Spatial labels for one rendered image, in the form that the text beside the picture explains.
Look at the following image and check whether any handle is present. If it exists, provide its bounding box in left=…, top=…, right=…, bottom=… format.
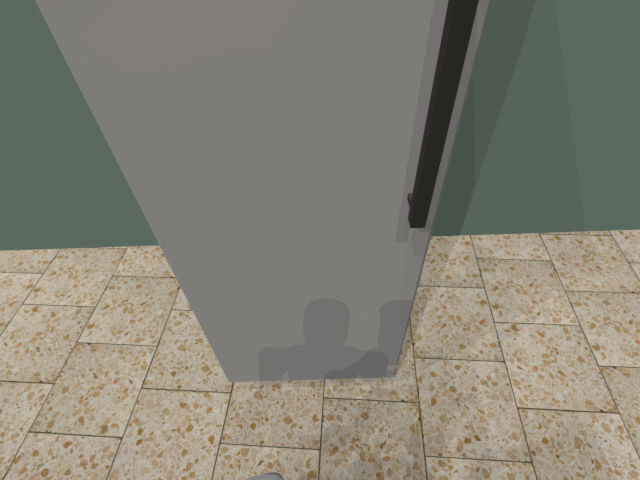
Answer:
left=407, top=0, right=479, bottom=228

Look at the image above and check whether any fridge door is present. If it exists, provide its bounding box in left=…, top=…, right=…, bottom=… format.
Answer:
left=35, top=0, right=489, bottom=382

